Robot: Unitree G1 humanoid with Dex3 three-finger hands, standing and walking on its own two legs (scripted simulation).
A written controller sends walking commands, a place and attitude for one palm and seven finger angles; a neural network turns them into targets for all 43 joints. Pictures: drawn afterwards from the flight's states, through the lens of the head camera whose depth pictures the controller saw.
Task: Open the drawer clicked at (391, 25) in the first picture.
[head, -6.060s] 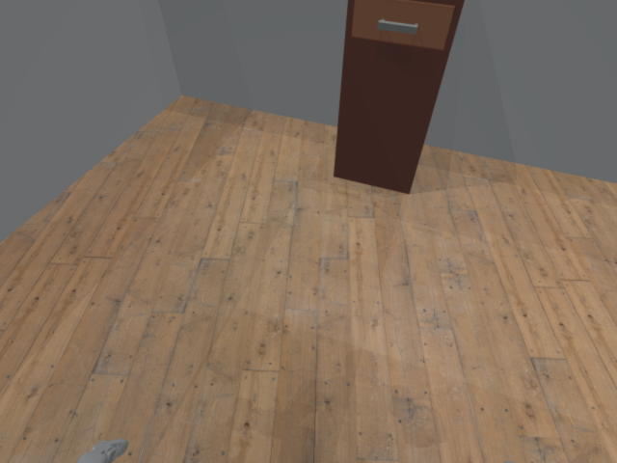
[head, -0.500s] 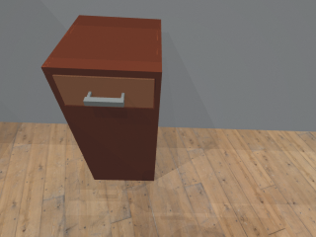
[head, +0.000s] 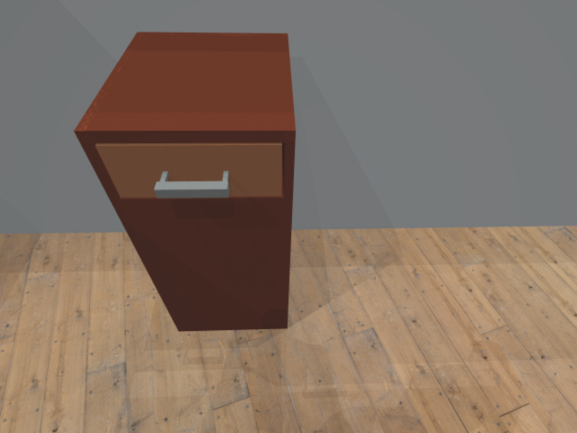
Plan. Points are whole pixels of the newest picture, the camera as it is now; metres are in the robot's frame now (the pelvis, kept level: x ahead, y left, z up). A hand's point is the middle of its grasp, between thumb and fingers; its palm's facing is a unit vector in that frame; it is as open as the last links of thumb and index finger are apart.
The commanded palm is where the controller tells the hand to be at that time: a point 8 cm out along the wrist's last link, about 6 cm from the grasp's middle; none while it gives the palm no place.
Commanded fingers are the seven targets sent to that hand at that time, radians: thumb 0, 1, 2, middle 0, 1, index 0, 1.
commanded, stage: look again from close up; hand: left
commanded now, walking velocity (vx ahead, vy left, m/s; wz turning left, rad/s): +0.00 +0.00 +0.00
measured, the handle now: (194, 182) +0.55 +0.23 -0.01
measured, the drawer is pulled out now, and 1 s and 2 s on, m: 0.00 0.00 0.00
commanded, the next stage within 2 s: shuffle to correct the standing spot in 0.48 s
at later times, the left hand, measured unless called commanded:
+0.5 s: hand out of the picture -0.01 +0.15 -0.18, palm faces +0.04 -0.98 -0.19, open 7.4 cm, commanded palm none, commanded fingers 0.00 0.90 0.90 -0.20 -0.30 -0.20 -0.30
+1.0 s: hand out of the picture +0.00 +0.15 -0.19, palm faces +0.10 -0.98 -0.15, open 7.4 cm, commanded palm none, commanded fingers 0.00 0.90 0.90 -0.20 -0.30 -0.20 -0.30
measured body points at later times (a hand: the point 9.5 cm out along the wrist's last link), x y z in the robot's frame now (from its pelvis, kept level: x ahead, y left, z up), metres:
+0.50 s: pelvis -0.01 -0.02 -0.01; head +0.00 -0.02 +0.44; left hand -0.01 +0.20 -0.16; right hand +0.01 -0.24 -0.17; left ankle -0.01 +0.09 -0.74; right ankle -0.01 -0.14 -0.74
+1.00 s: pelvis +0.05 -0.02 -0.01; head +0.06 +0.00 +0.44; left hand +0.00 +0.20 -0.18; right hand +0.03 -0.23 -0.16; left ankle +0.00 +0.08 -0.74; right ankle -0.01 -0.13 -0.69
